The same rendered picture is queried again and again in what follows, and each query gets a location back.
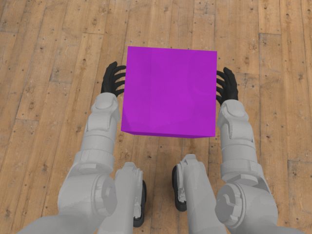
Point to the right robot forearm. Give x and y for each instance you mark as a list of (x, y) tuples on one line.
[(239, 160)]

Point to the robot left thigh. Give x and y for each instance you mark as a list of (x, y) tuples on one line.
[(128, 183)]

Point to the carton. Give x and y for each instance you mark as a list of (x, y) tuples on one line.
[(169, 92)]

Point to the left robot forearm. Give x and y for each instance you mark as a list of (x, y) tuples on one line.
[(96, 152)]

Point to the robot thigh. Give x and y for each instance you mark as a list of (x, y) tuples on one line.
[(128, 183), (200, 199)]

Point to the right robot upper arm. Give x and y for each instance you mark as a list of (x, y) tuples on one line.
[(248, 210)]

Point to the robot right thigh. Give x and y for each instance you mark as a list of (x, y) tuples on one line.
[(200, 199)]

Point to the robot left hand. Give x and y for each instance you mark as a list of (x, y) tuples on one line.
[(109, 79)]

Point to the robot right hand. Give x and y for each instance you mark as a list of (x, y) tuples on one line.
[(229, 86)]

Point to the left robot upper arm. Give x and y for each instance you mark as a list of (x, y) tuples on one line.
[(84, 202)]

